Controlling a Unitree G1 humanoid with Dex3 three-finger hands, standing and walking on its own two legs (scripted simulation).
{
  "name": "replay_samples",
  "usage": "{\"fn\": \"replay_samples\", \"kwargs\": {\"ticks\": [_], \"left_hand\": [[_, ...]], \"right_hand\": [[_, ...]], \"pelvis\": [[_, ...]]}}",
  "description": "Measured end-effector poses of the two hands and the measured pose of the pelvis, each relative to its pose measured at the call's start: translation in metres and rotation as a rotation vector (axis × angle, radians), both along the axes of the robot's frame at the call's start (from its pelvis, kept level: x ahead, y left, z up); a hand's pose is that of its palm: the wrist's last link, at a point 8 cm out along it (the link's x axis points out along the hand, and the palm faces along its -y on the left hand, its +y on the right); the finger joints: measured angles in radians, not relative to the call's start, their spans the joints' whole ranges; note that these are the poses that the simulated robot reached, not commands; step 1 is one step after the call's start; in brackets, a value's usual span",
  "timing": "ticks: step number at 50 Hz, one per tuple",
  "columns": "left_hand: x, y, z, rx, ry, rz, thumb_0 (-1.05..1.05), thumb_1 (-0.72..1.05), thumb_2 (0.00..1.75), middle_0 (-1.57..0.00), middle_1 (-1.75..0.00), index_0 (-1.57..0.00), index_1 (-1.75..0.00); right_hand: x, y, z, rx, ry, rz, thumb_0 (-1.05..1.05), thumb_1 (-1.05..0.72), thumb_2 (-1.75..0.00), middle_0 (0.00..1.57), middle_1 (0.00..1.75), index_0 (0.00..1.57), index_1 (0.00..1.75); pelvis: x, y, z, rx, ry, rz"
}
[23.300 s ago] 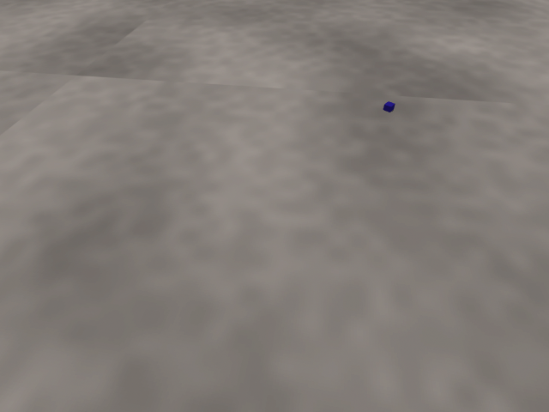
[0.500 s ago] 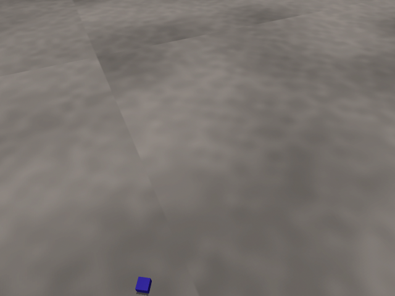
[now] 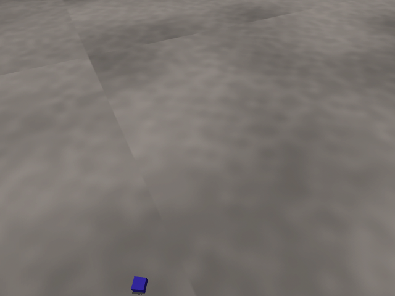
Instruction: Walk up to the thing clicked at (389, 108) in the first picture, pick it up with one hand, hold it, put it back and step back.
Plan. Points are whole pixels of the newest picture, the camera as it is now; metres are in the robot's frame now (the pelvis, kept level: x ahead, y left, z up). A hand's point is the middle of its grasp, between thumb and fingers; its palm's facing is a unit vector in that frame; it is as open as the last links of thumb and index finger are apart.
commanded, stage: walk up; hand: left
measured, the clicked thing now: (139, 284) +0.39 +0.30 -0.76
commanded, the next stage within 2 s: stand in 0.32 s
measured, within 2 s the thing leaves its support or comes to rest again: neither
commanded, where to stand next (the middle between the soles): +0.04 +0.01 m, yaw +2 degrees
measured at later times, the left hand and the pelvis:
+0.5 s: hand out of the picture +0.08 +0.26 -0.15, palm faces -0.02 -0.94 -0.35, open 7.4 cm; pelvis -0.01 +0.01 +0.00, yaw +0 degrees
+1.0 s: hand out of the picture +0.07 +0.27 -0.16, palm faces -0.02 -0.94 -0.35, open 7.4 cm; pelvis +0.00 +0.01 +0.00, yaw +1 degrees
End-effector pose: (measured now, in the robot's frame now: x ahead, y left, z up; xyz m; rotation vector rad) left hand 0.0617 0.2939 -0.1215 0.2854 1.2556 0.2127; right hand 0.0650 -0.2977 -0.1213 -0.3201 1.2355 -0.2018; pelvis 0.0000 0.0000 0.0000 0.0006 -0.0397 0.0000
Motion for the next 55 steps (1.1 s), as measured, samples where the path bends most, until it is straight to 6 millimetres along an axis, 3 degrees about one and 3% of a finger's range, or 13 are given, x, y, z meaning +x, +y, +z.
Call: {"fn": "replay_samples", "kwargs": {"ticks": [19,39,55], "left_hand": [[0.011,0.005,0.006,0.013,-0.038,-0.029,0.01,0.91,0.9,-0.21,-0.3,-0.21,-0.29],[-0.003,0.015,0.005,0.025,-0.002,-0.03,0.01,0.91,0.9,-0.21,-0.3,-0.21,-0.29],[-0.001,0.019,0.004,0.023,-0.016,-0.031,0.01,0.91,0.9,-0.21,-0.3,-0.21,-0.29]], "right_hand": [[-0.003,0.007,-0.001,0.011,-0.024,-0.007,0.01,-0.91,-0.9,0.2,0.3,0.2,0.3],[-0.005,0.014,-0.002,0.018,0.018,0.011,0.01,-0.91,-0.9,0.2,0.3,0.2,0.3],[0.005,0.02,0.0,0.014,-0.006,0.019,0.01,-0.91,-0.9,0.2,0.3,0.2,0.3]], "pelvis": [[-0.004,0.004,0.001,0.001,0.001,-0.007],[-0.003,0.011,0.001,0.0,0.014,0.006],[-0.002,0.016,0.001,-0.001,0.01,0.01]]}}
